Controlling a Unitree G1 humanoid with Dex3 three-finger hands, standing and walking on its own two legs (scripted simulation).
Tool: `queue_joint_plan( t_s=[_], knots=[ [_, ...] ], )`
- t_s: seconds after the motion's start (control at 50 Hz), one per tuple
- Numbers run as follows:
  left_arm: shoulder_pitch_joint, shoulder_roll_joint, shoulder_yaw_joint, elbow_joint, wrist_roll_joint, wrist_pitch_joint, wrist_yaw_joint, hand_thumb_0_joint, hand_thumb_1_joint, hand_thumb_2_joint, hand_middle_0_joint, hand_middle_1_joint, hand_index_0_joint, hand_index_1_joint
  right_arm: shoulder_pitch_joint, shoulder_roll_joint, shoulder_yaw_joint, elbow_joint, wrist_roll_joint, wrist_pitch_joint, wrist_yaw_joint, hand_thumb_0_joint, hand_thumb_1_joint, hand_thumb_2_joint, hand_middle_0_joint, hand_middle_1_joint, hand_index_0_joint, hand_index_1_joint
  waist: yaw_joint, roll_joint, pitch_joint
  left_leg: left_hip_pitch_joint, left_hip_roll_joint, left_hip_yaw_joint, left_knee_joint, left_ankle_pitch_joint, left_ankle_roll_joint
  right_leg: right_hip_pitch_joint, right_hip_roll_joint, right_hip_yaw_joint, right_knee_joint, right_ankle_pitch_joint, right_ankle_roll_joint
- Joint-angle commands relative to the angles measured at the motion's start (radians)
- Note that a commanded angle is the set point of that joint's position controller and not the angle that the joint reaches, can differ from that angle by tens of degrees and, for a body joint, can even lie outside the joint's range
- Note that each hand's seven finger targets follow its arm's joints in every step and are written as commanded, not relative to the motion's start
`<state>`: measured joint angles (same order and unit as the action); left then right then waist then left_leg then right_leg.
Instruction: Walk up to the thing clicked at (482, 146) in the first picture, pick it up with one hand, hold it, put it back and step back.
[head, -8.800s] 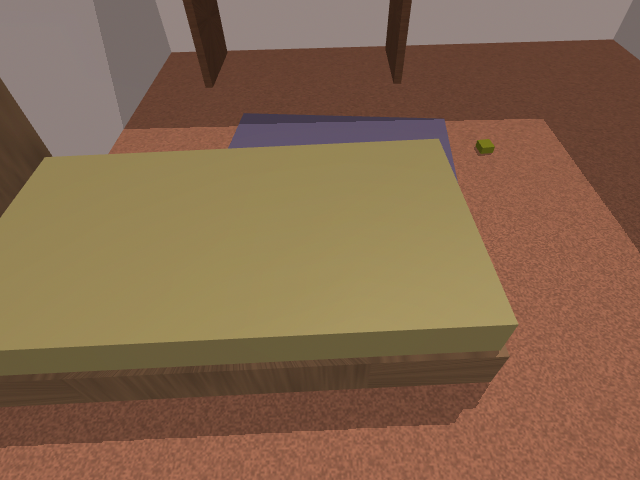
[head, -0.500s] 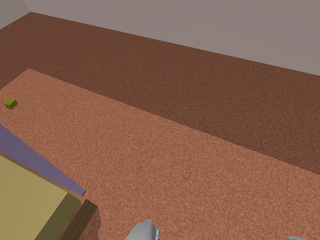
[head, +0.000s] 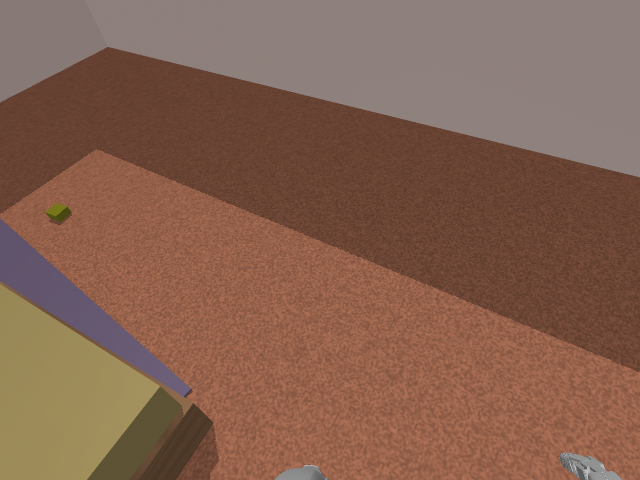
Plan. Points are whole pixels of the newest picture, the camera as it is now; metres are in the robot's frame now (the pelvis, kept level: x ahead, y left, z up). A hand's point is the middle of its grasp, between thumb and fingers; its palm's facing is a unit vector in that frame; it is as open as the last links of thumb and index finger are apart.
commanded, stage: walk up
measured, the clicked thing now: (58, 212) +1.33 +1.34 -0.73
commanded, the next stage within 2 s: stand in 1.20 s
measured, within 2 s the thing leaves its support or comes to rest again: neither
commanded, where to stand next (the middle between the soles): +0.08 +0.01 m, yaw +0 degrees
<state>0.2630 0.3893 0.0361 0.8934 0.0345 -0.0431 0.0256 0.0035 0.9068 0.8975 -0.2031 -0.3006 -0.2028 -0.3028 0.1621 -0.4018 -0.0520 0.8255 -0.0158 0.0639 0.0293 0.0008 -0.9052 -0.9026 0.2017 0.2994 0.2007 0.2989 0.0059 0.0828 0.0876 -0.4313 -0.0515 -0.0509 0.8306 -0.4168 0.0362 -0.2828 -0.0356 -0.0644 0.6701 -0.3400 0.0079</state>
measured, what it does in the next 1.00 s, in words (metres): steps on the spot: left foot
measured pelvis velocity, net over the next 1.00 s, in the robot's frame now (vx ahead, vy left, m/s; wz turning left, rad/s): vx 0.02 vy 0.01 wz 0.04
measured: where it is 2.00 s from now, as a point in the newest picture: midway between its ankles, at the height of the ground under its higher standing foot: outside the picture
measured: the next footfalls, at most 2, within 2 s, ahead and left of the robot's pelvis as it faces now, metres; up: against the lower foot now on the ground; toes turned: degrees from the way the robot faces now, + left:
left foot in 0.18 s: +0.05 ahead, +0.15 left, +0.00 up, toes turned +0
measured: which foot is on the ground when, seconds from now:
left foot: up 0.00-0.16, down 0.18-1.00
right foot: down 0.00-1.00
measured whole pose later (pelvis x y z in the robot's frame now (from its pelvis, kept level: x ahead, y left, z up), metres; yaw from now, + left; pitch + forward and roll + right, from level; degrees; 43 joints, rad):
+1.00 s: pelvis +0.02 +0.01 +0.02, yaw +2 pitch -2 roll +0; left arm 0.07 0.36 0.03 1.09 0.00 0.01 -0.03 0.00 0.91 0.90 -0.20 -0.30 -0.20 -0.30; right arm 0.10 -0.37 0.00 1.09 -0.01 -0.03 -0.01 0.00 -0.91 -0.90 0.20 0.30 0.20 0.30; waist 0.00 0.00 0.06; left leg -0.16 0.02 -0.05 0.45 -0.25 -0.03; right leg -0.19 -0.03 -0.04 0.45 -0.23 0.00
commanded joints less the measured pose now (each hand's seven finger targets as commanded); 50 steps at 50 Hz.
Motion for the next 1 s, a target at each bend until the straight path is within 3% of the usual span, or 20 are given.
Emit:
queue_joint_plan(
  t_s=[0.0, 0.04, 0.08, 0.14, 0.16, 0.18, 0.2, 0.22, 0.24, 0.28, 0.3, 0.34, 0.4, 0.42, 0.46, 0.5, 0.54, 0.62, 0.68, 0.98],
  knots=[
    [-0.085, 0.295, 0.084, -0.098, 0.003, -0.025, 0.017, 0.0, 0.9, 0.9, -0.2, -0.3, -0.2, -0.3, 0.021, -0.232, -0.072, -0.046, 0.001, -0.036, -0.004, 0.0, -0.9, -0.9, 0.2, 0.3, 0.2, 0.3, -0.008, -0.188, 0.023, -0.048, 0.048, -0.094, 0.164, -0.084, -0.024, -0.062, -0.357, 0.36, -0.353, 0.008, -0.271],
    [-0.068, 0.263, 0.073, -0.081, 0.008, -0.031, 0.012, 0.0, 0.9, 0.9, -0.2, -0.3, -0.2, -0.3, 0.033, -0.179, -0.06, -0.02, 0.003, -0.047, 0.002, 0.0, -0.9, -0.9, 0.2, 0.3, 0.2, 0.3, 0.001, -0.234, -0.023, 0.0, 0.031, -0.037, 0.081, -0.063, -0.031, -0.015, -0.251, 0.213, -0.313, 0.064, -0.199],
    [-0.065, 0.275, 0.073, -0.085, 0.017, -0.024, -0.004, 0.0, 0.9, 0.9, -0.2, -0.3, -0.2, -0.3, 0.026, -0.164, -0.048, -0.015, 0.004, -0.059, 0.006, 0.0, -0.9, -0.9, 0.2, 0.3, 0.2, 0.3, 0.02, -0.292, -0.037, 0.054, 0.035, 0.038, -0.083, -0.05, -0.031, -0.001, -0.211, 0.182, -0.3, -0.039, -0.168],
    [-0.092, 0.247, 0.059, -0.082, -0.003, 0.009, -0.022, 0.0, 0.9, 0.9, -0.2, -0.3, -0.2, -0.3, 0.124, -0.168, -0.05, 0.055, 0.002, -0.092, -0.011, 0.0, -0.9, -0.9, 0.2, 0.3, 0.2, 0.3, -0.026, -0.245, -0.102, 0.259, -0.009, 0.093, -0.386, 0.137, -0.045, -0.018, -0.141, 0.072, -0.092, 0.006, -0.115],
    [-0.064, 0.192, 0.043, -0.083, -0.008, 0.02, -0.024, 0.0, 0.9, 0.9, -0.2, -0.3, -0.2, -0.3, 0.148, -0.197, -0.061, 0.067, -0.005, -0.106, -0.025, 0.0, -0.9, -0.9, 0.2, 0.3, 0.2, 0.3, -0.036, -0.143, -0.144, 0.372, 0.054, -0.032, -0.442, 0.158, -0.025, -0.094, -0.111, 0.027, 0.065, 0.015, -0.083],
    [-0.047, 0.124, 0.023, -0.089, -0.024, 0.03, -0.026, 0.0, 0.9, 0.9, -0.2, -0.3, -0.2, -0.3, 0.137, -0.261, -0.07, 0.052, -0.023, -0.12, -0.037, 0.0, -0.9, -0.9, 0.2, 0.3, 0.2, 0.3, -0.022, 0.043, -0.134, 0.403, 0.27, -0.391, -0.513, 0.139, 0.045, -0.257, -0.019, 0.005, 0.223, -0.144, -0.025],
    [-0.054, 0.179, 0.039, -0.074, -0.022, 0.042, -0.018, 0.0, 0.9, 0.9, -0.2, -0.3, -0.2, -0.3, 0.101, -0.339, -0.077, 0.034, -0.014, -0.124, -0.041, 0.0, -0.9, -0.9, 0.2, 0.3, 0.2, 0.3, -0.028, 0.008, -0.116, 0.283, 0.39, -0.553, -0.54, -0.037, 0.163, -0.256, -0.018, 0.113, 0.215, -0.244, -0.026],
    [-0.074, 0.25, 0.056, -0.052, -0.02, 0.041, -0.015, 0.0, 0.9, 0.9, -0.2, -0.3, -0.2, -0.3, 0.063, -0.372, -0.087, 0.043, 0.0, -0.119, -0.04, 0.0, -0.9, -0.9, 0.2, 0.3, 0.2, 0.3, -0.026, 0.013, -0.054, 0.143, 0.411, -0.576, -0.562, -0.16, 0.226, -0.19, -0.054, 0.12, 0.246, -0.27, -0.034],
    [-0.077, 0.261, 0.058, -0.045, -0.02, 0.038, -0.021, 0.0, 0.9, 0.9, -0.2, -0.3, -0.2, -0.3, 0.03, -0.326, -0.075, 0.037, -0.005, -0.12, -0.04, 0.0, -0.9, -0.9, 0.2, 0.3, 0.2, 0.3, -0.011, -0.02, -0.017, 0.142, 0.362, -0.486, -0.531, -0.085, 0.209, -0.184, -0.066, 0.138, 0.241, -0.232, -0.037],
    [-0.038, 0.211, 0.055, -0.019, -0.032, 0.035, -0.024, 0.0, 0.9, 0.9, -0.2, -0.3, -0.2, -0.3, 0.019, -0.246, -0.043, 0.04, -0.006, -0.134, -0.05, 0.0, -0.9, -0.9, 0.2, 0.3, 0.2, 0.3, 0.008, 0.018, -0.05, 0.252, 0.288, -0.291, -0.436, 0.262, 0.143, -0.189, -0.07, 0.141, 0.137, -0.146, -0.042],
    [-0.035, 0.207, 0.054, -0.013, -0.034, 0.032, -0.024, 0.0, 0.9, 0.9, -0.2, -0.3, -0.2, -0.3, 0.034, -0.252, -0.043, 0.053, -0.003, -0.138, -0.052, 0.0, -0.9, -0.9, 0.2, 0.3, 0.2, 0.3, 0.004, 0.051, -0.06, 0.243, 0.287, -0.267, -0.409, 0.385, 0.136, -0.154, -0.063, 0.113, 0.087, -0.116, -0.04],
    [-0.046, 0.191, 0.054, 0.0, -0.027, 0.034, -0.026, 0.0, 0.9, 0.9, -0.2, -0.3, -0.2, -0.3, 0.03, -0.259, -0.043, 0.067, 0.001, -0.134, -0.053, 0.0, -0.9, -0.9, 0.2, 0.3, 0.2, 0.3, 0.004, 0.07, -0.073, 0.188, 0.275, -0.228, -0.378, 0.447, 0.123, -0.038, -0.029, 0.077, -0.009, -0.078, -0.04],
    [-0.025, 0.198, 0.054, 0.036, -0.014, 0.032, -0.024, 0.0, 0.9, 0.9, -0.2, -0.3, -0.2, -0.3, -0.008, -0.222, -0.025, 0.061, 0.013, -0.116, -0.055, 0.0, -0.9, -0.9, 0.2, 0.3, 0.2, 0.3, 0.031, 0.041, -0.074, 0.06, 0.21, -0.137, -0.326, 0.314, 0.06, 0.143, -0.006, 0.068, -0.19, 0.117, -0.057],
    [-0.036, 0.225, 0.061, 0.036, -0.009, 0.031, -0.024, 0.0, 0.9, 0.9, -0.2, -0.3, -0.2, -0.3, -0.001, -0.193, -0.016, 0.062, 0.019, -0.115, -0.056, 0.0, -0.9, -0.9, 0.2, 0.3, 0.2, 0.3, 0.031, -0.016, -0.091, 0.021, 0.181, -0.109, -0.298, 0.249, 0.028, 0.186, -0.056, 0.139, -0.213, 0.171, -0.078],
    [-0.133, 0.259, 0.054, 0.017, -0.016, 0.032, -0.035, 0.0, 0.9, 0.9, -0.2, -0.3, -0.2, -0.3, 0.026, -0.182, -0.012, 0.093, 0.018, -0.111, -0.056, 0.0, -0.9, -0.9, 0.2, 0.3, 0.2, 0.3, -0.012, -0.104, -0.064, 0.091, 0.082, -0.04, -0.302, -0.059, -0.006, 0.03, -0.16, 0.269, -0.285, -0.077, -0.139],
    [-0.183, 0.217, 0.039, 0.012, -0.022, 0.044, -0.046, 0.0, 0.9, 0.9, -0.2, -0.3, -0.2, -0.3, 0.04, -0.208, -0.018, 0.127, 0.005, -0.118, -0.054, 0.0, -0.9, -0.9, 0.2, 0.3, 0.2, 0.3, -0.03, -0.068, -0.045, 0.193, 0.118, -0.103, -0.417, -0.056, 0.001, -0.07, -0.112, 0.209, -0.254, -0.158, -0.093],
    [-0.156, 0.197, 0.034, 0.042, -0.025, 0.041, -0.05, 0.0, 0.9, 0.9, -0.2, -0.3, -0.2, -0.3, -0.017, -0.229, -0.015, 0.13, 0.001, -0.13, -0.051, 0.0, -0.9, -0.9, 0.2, 0.3, 0.2, 0.3, 0.005, -0.04, -0.048, 0.156, 0.187, -0.183, -0.458, -0.025, 0.037, -0.008, -0.061, 0.141, -0.196, -0.009, -0.061],
    [-0.176, 0.22, 0.039, 0.075, -0.026, 0.024, -0.046, 0.0, 0.9, 0.9, -0.2, -0.3, -0.2, -0.3, -0.021, -0.191, 0.004, 0.151, 0.01, -0.135, -0.054, 0.0, -0.9, -0.9, 0.2, 0.3, 0.2, 0.3, -0.004, -0.112, -0.085, 0.162, 0.125, -0.05, -0.375, 0.247, -0.001, 0.103, -0.115, 0.193, -0.265, 0.213, -0.088],
    [-0.197, 0.204, 0.033, 0.084, -0.033, 0.026, -0.042, 0.0, 0.9, 0.9, -0.2, -0.3, -0.2, -0.3, -0.016, -0.201, 0.001, 0.176, 0.013, -0.135, -0.056, 0.0, -0.9, -0.9, 0.2, 0.3, 0.2, 0.3, -0.009, -0.09, -0.125, 0.224, 0.141, -0.053, -0.393, 0.344, -0.005, 0.123, -0.108, 0.154, -0.244, 0.295, -0.081],
    [-0.252, 0.183, 0.034, 0.135, -0.031, 0.04, -0.04, 0.0, 0.9, 0.9, -0.2, -0.3, -0.2, -0.3, -0.081, -0.187, 0.007, 0.219, 0.006, -0.12, -0.058, 0.0, -0.9, -0.9, 0.2, 0.3, 0.2, 0.3, -0.004, -0.109, -0.12, 0.254, 0.153, -0.045, -0.466, 0.369, -0.011, 0.164, -0.099, 0.127, -0.314, 0.252, -0.049]
  ],
)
